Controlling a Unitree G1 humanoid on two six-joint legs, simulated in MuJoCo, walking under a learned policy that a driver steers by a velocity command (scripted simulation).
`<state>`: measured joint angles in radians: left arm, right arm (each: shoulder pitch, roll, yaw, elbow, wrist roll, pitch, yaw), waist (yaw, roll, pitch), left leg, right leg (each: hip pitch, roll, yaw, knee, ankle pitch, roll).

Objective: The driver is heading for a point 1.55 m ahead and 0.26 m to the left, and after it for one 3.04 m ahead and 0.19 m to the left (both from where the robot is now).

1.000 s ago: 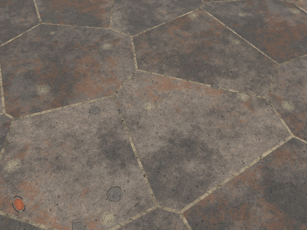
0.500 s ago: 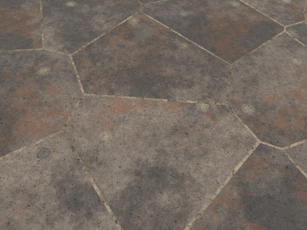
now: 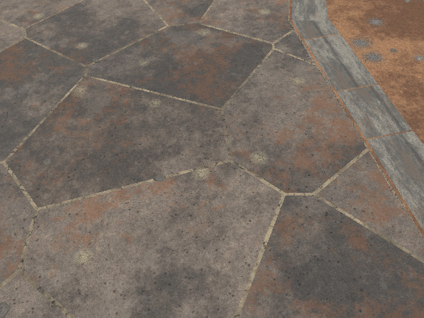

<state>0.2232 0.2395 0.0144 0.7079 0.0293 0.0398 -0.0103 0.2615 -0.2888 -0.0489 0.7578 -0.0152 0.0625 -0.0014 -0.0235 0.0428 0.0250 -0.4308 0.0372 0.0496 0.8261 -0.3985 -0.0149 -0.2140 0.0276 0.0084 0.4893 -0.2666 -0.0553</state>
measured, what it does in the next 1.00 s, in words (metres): steps on the spot: left foot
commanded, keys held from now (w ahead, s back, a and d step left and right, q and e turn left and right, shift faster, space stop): no key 0.92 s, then w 0.08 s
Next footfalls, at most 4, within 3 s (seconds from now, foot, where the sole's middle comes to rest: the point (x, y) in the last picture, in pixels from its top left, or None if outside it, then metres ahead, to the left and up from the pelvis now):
0.24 left None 0.01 0.12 -0.78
1.50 left None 0.15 0.10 -0.78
1.98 left None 0.24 0.11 -0.78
2.50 right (244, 294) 0.59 -0.03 -0.78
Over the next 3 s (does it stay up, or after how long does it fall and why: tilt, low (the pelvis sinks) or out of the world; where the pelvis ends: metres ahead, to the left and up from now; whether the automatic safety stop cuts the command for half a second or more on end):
stays up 0.70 0.05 -0.01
